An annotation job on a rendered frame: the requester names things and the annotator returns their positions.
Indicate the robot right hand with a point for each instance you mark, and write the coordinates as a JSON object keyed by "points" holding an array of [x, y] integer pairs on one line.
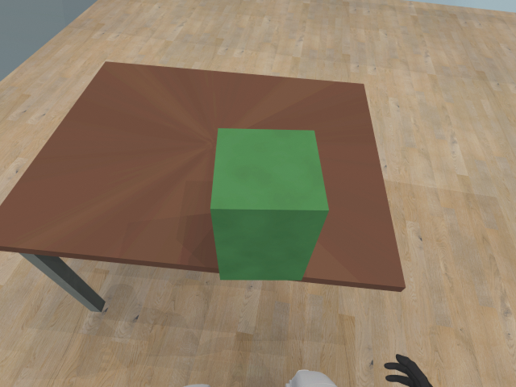
{"points": [[415, 378]]}

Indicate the carton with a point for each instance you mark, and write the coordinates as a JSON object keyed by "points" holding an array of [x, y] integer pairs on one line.
{"points": [[268, 203]]}

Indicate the table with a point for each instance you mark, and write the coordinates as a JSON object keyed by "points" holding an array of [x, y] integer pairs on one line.
{"points": [[127, 176]]}

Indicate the right robot thigh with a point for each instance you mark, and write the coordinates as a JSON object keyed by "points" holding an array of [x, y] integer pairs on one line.
{"points": [[310, 379]]}

